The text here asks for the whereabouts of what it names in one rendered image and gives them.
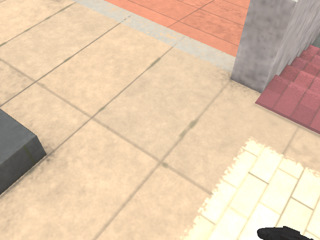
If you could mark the right robot hand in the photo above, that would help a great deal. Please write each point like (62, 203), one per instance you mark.
(280, 233)

